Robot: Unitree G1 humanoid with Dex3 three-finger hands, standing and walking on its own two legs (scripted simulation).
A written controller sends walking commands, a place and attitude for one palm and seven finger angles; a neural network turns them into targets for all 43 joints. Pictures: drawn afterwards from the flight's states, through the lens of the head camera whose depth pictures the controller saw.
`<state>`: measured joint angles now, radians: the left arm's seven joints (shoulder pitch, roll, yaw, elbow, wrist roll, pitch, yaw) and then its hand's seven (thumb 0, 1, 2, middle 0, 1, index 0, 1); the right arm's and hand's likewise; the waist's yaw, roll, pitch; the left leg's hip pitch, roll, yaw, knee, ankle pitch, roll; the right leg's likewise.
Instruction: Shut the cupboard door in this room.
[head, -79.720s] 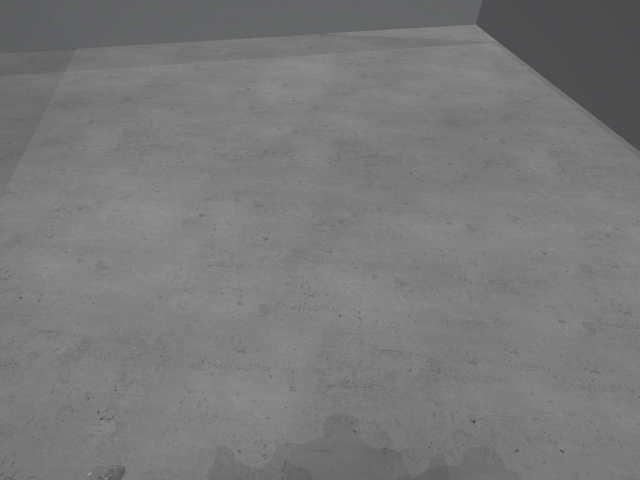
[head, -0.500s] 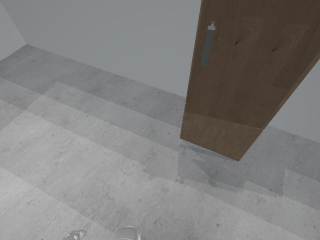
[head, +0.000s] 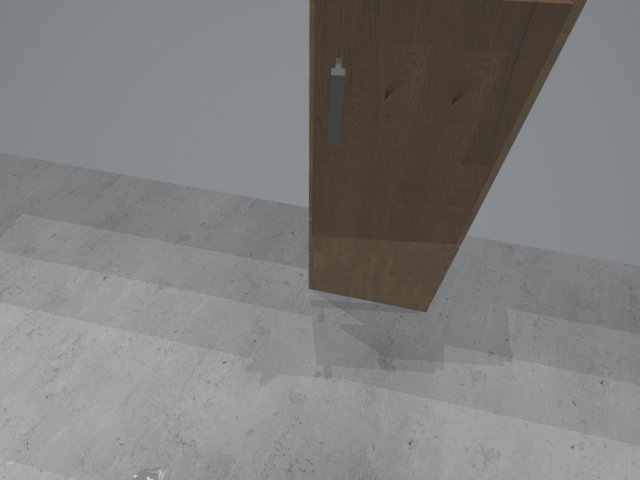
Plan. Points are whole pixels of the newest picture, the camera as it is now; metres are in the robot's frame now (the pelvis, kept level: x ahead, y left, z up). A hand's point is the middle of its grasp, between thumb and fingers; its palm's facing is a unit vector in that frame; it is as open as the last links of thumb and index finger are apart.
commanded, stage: take the last steps up to it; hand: left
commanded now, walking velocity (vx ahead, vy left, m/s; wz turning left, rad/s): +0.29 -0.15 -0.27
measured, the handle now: (336, 102) +0.71 +0.00 +0.08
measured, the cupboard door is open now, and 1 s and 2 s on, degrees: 9 9 9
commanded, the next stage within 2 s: come to a stop and stand still in 0.62 s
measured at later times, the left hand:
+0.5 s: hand (202, 476) +0.15 +0.17 -0.18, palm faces -0.11 -0.98 -0.14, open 7.4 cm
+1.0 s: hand (298, 355) +0.33 +0.05 -0.16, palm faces -0.12 -0.97 -0.22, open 7.3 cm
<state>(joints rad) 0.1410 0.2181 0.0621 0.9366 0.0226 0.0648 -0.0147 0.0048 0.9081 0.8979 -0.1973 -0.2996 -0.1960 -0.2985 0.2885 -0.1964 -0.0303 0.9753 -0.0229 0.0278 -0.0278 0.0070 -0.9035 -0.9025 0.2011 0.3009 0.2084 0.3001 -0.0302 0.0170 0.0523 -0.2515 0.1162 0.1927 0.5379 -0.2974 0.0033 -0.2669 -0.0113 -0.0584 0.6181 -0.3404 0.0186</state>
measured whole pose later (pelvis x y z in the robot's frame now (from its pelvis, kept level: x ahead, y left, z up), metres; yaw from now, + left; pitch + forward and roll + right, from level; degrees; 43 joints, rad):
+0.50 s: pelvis +0.10 -0.01 +0.01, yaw -7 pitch +1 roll -2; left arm 0.24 0.23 0.08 1.03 0.04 0.05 -0.05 0.01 0.91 0.90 -0.20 -0.30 -0.20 -0.30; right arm 0.32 -0.18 -0.01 0.98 -0.03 -0.04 -0.04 0.00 -0.91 -0.90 0.20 0.30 0.21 0.30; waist -0.01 -0.05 0.03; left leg -0.21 0.11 0.17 0.48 -0.27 0.00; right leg -0.51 -0.02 -0.01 1.14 -0.31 0.00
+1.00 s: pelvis +0.21 -0.11 +0.00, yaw -8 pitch +1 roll +0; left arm 0.11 0.14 0.03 0.99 0.03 -0.01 0.03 -0.01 0.92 0.90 -0.20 -0.30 -0.20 -0.30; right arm 0.19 -0.22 -0.05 1.01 0.00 0.06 -0.02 0.01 -0.91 -0.90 0.20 0.30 0.20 0.30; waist -0.01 0.04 0.09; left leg -0.46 0.01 0.03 1.05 -0.46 -0.06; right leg -0.31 -0.05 -0.11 0.49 -0.20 -0.02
